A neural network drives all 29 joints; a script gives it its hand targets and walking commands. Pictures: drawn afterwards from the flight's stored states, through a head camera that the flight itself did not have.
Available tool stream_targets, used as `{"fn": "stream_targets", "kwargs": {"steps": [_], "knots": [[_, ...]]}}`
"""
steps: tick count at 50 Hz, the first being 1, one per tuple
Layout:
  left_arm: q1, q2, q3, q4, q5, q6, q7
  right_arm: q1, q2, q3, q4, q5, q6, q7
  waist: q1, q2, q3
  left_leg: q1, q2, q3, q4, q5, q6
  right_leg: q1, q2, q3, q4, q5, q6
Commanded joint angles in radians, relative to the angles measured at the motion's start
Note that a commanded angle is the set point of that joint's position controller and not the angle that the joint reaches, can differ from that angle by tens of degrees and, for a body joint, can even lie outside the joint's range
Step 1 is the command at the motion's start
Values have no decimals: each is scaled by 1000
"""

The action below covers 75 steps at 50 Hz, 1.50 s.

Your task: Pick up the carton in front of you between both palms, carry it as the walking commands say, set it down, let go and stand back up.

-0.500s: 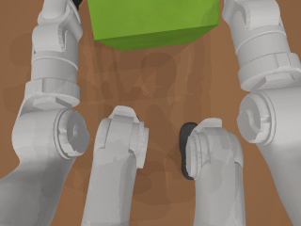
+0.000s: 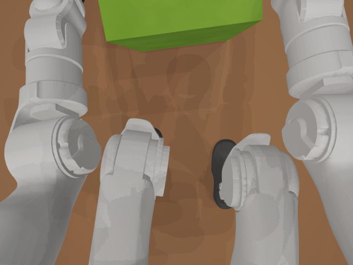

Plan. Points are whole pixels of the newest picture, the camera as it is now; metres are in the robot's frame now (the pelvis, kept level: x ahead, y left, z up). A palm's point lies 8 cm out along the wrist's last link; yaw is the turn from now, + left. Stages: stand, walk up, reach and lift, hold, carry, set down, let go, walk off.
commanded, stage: set down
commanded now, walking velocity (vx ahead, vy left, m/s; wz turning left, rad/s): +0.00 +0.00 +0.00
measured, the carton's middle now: out of the picture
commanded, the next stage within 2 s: let go in 1.44 s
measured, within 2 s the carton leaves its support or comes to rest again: neither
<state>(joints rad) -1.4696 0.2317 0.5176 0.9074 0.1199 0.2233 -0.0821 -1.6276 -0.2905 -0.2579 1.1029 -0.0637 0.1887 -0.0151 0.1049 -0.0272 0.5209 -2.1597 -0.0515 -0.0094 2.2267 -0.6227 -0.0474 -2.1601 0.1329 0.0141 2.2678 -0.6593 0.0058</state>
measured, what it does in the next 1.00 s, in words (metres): rises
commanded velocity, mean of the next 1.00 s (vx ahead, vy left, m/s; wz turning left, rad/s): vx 0.00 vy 0.00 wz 0.00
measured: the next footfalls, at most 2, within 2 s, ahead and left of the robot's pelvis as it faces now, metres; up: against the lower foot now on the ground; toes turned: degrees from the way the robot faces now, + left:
none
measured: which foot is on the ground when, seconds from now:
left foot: down 0.00-1.00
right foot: down 0.00-1.00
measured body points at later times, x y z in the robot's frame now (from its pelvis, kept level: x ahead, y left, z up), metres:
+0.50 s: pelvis +0.00 +0.01 +0.00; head +0.38 +0.02 +0.22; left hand +0.55 +0.27 -0.16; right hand +0.62 -0.12 -0.16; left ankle +0.11 +0.12 -0.33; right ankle +0.10 -0.10 -0.33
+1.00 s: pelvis +0.00 +0.01 +0.12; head +0.36 +0.03 +0.39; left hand +0.56 +0.27 +0.01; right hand +0.63 -0.12 +0.01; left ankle +0.11 +0.12 -0.33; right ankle +0.09 -0.10 -0.33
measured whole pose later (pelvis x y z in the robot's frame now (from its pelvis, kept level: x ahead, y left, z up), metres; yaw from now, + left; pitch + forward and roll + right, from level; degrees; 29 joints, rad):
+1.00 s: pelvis +0.00 +0.01 +0.12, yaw +1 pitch +46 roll +0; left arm -1.39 0.32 0.32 0.90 -0.10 0.23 0.09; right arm -1.53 -0.42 -0.16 1.04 0.06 0.25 -0.06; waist 0.11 -0.02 0.12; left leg -2.08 -0.04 0.00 1.78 -0.49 0.00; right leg -2.05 0.07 0.02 1.81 -0.55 0.01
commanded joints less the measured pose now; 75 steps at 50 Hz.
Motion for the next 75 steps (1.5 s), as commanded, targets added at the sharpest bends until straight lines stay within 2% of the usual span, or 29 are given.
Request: {"fn": "stream_targets", "kwargs": {"steps": [1, 3, 5, 7, 9, 11, 14, 18, 22, 25, 28, 31, 34, 37, 41, 48, 54, 63, 71, 75], "knots": [[-369, -586, -253, 59, -38, 19, -154, -265, 636, 185, 37, 29, 28, 156, 38, -76, -723, 303, -26, 43, -148, 215, 47, 343, 2, 6, -200, 191, -30], [-362, -552, -241, 58, -37, 8, -145, -263, 603, 187, 30, 29, 19, 147, 45, -79, -742, 312, -23, 47, -142, 231, 42, 369, 0, 7, -194, 211, -23], [-328, -447, -206, 66, -31, -9, -118, -252, 483, 172, 18, 25, 2, 122, 49, -73, -771, 336, -17, 52, -139, 254, 34, 404, -9, 5, -190, 231, -13], [-253, -195, -121, 76, -14, -46, -44, -212, 221, 129, 13, 15, -22, 62, 52, -70, -820, 379, -5, 55, -144, 286, 20, 440, -24, 0, -189, 264, 4], [-191, 154, -56, 72, -26, -103, 64, -180, -130, 88, -25, 23, -53, -30, 56, -65, -917, 426, 6, 59, -144, 343, 1, 486, -42, 1, -183, 318, 27], [-244, 242, -78, 67, -91, -146, 125, -261, -201, 119, -52, 86, -76, -74, 72, -61, -1071, 471, 10, 57, -129, 447, 2, 512, -49, 9, -165, 417, 34], [-285, 278, -149, 93, -188, -178, 160, -317, -223, 211, -70, 194, -97, -83, 81, -70, -1234, 538, 22, 38, -112, 587, 21, 518, -61, 14, -140, 525, 27], [-292, 303, -233, 116, -283, -177, 162, -335, -230, 293, -84, 288, -96, -75, 93, -81, -1341, 617, 30, 33, -112, 639, 35, 523, -71, 8, -132, 510, 16], [-313, 314, -272, 77, -329, -151, 164, -347, -255, 308, -106, 313, -73, -74, 85, -88, -1440, 646, 31, 47, -146, 591, 35, 579, -74, -11, -153, 457, 8], [-335, 317, -291, 23, -349, -120, 176, -362, -281, 278, -141, 291, -44, -83, 65, -86, -1540, 701, 25, 58, -183, 544, 32, 616, -66, -38, -189, 401, 4], [-351, 312, -301, -43, -348, -82, 197, -372, -298, 236, -175, 261, -9, -93, 50, -59, -1639, 787, 13, 68, -237, 512, 29, 626, -52, -63, -248, 348, -4], [-323, 286, -286, -35, -319, -44, 211, -331, -294, 187, -131, 223, 22, -92, 45, -33, -1563, 772, 5, 70, -303, 455, 26, 552, -45, -67, -316, 278, -11], [-272, 236, -250, 2, -269, -33, 203, -267, -261, 141, -59, 181, 26, -74, 42, -18, -1423, 698, 4, 62, -359, 416, 20, 457, -46, -60, -373, 241, -11], [-242, 199, -214, 1, -225, -40, 189, -237, -243, 103, -38, 141, 15, -55, 38, -15, -1393, 678, 2, 56, -404, 432, 14, 427, -42, -55, -424, 259, -9], [-223, 198, -184, -32, -197, -40, 179, -234, -242, 75, -67, 108, 11, -47, 42, -30, -1448, 696, -4, 60, -466, 456, 9, 485, -36, -51, -495, 293, -5], [-181, 234, -184, -133, -215, -10, 170, -228, -237, 98, -186, 118, 44, -44, 56, -83, -1649, 783, -15, 78, -585, 533, 11, 699, -27, -50, -608, 391, 8], [-123, 241, -187, -194, -227, 18, 155, -173, -233, 98, -257, 123, 73, -39, 50, -91, -1734, 875, -23, 77, -698, 622, 12, 811, -23, -44, -718, 479, 14], [-43, 202, -164, -176, -196, 6, 133, -75, -214, 57, -234, 91, 57, -14, 36, -66, -1659, 997, -18, 54, -882, 685, 2, 859, -28, -30, -920, 529, 17], [4, 175, -122, -158, -141, -22, 107, -27, -176, 19, -210, 50, 32, 8, 40, -74, -1580, 1053, -6, 50, -1064, 678, 1, 1009, -41, -9, -1105, 565, 24], [64, 151, -114, -158, -95, -37, 85, 52, -140, -21, -207, 3, 21, 5, 24, -64, -1573, 1122, -2, 51, -1143, 683, 0, 1092, -45, -9, -1195, 598, 29]]}}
